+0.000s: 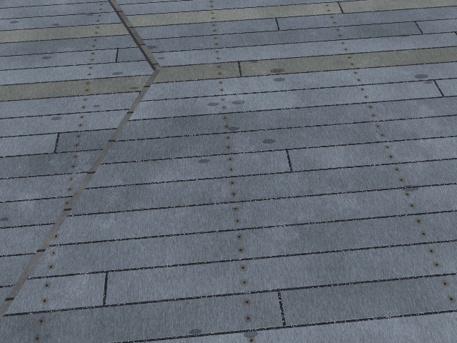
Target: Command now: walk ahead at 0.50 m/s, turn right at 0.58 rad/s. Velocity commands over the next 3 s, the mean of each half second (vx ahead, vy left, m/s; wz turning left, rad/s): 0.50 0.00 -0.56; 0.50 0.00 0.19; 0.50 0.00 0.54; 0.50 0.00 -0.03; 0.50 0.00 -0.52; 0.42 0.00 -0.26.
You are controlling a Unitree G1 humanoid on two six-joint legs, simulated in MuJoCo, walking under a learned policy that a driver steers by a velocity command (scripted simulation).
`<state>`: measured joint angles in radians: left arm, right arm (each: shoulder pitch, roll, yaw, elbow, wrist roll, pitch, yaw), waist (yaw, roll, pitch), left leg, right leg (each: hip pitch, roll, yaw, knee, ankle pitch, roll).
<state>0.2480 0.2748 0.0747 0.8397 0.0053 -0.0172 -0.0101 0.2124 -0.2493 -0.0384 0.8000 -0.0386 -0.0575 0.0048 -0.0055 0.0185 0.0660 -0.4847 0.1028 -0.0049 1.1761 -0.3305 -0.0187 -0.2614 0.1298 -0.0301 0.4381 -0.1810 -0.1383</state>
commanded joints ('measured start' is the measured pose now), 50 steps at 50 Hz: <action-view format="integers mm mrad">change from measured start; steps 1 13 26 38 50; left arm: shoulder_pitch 37 225 122 -201 40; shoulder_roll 132 164 69 56 56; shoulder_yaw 29 36 -5 -46 -24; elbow -49 -26 -76 -182 -80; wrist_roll -7 10 39 24 14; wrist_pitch -36 -33 -5 -37 -89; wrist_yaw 2 18 -26 -22 21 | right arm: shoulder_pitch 76 -294 74 207 125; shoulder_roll -81 -91 -102 -181 -62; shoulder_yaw -19 -1 -18 -48 -42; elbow -42 -181 -49 52 1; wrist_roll -12 10 13 28 7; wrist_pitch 27 8 -38 -21 49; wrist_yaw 6 20 0 15 41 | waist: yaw -26 101 14 -21 -3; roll -25 -87 93 80 -118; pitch -78 -24 -64 -40 -48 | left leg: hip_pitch -83 -157 331 336 -162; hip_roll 16 -70 134 99 -28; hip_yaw -7 -13 -236 -182 -34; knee -79 -547 -976 -930 -60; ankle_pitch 49 277 257 414 87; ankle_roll -24 -20 186 194 61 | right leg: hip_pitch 88 264 -278 -132 184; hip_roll -258 -254 -128 -142 -393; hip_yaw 291 387 141 -1 126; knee -218 -132 680 137 -275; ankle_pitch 321 404 -139 25 167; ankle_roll -156 -89 80 136 5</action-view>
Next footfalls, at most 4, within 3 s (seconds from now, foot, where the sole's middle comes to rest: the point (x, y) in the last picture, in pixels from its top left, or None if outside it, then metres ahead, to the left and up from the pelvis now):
0.36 left None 0.39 0.11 -0.77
0.82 right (299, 316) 0.53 -0.16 -0.77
1.34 left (232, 229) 0.82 0.03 -0.77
1.90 right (257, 151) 1.16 -0.07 -0.77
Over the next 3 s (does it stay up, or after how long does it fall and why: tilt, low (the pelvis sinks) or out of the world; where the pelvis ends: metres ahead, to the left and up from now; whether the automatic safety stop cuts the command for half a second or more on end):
stays up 1.55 -0.07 0.00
